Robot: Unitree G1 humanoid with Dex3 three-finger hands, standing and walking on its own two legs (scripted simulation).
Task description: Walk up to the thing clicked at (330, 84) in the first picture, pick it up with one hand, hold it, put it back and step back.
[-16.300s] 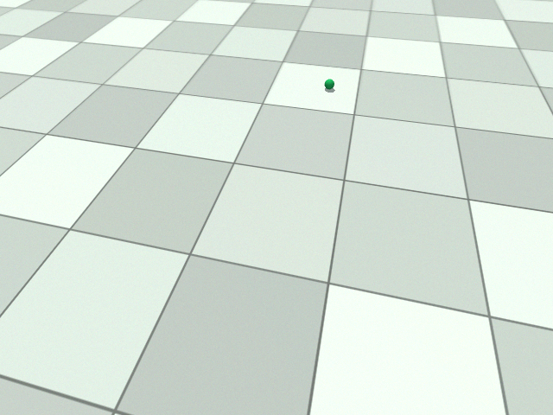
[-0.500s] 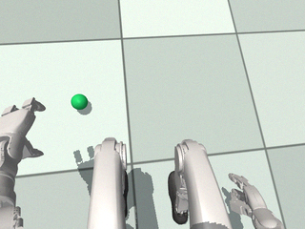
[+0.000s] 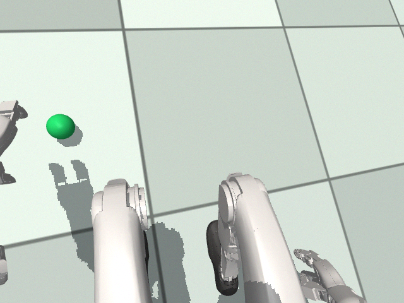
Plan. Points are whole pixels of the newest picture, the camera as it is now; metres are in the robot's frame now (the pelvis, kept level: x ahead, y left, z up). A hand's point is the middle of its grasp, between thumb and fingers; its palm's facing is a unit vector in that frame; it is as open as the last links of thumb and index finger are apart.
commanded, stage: rise first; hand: left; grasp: from above
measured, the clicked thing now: (61, 126) +0.49 +0.35 -0.32
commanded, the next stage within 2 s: none
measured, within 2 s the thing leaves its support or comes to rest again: neither
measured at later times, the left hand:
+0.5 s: hand (21, 141) +0.41 +0.38 -0.19, palm faces -0.45 -0.11 -0.89, open 14.2 cm
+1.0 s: hand (27, 137) +0.43 +0.38 -0.21, palm faces -0.44 -0.12 -0.89, open 14.2 cm
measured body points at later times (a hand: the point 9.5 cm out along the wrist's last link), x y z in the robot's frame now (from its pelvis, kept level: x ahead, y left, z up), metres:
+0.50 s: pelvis +0.01 +0.00 -0.03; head +0.25 +0.09 +0.34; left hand +0.43 +0.38 -0.14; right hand +0.11 -0.27 -0.13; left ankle +0.09 +0.13 -0.32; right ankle +0.10 -0.12 -0.32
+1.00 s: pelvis +0.01 +0.00 -0.04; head +0.26 +0.10 +0.33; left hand +0.45 +0.38 -0.16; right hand +0.10 -0.27 -0.14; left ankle +0.09 +0.13 -0.32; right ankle +0.10 -0.12 -0.32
